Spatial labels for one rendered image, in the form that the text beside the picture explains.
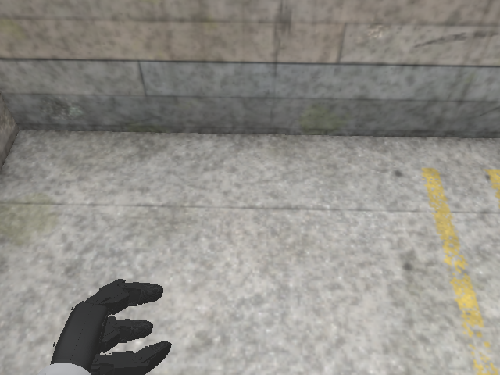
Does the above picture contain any left robot hand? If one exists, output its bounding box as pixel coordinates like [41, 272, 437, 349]
[50, 279, 172, 375]

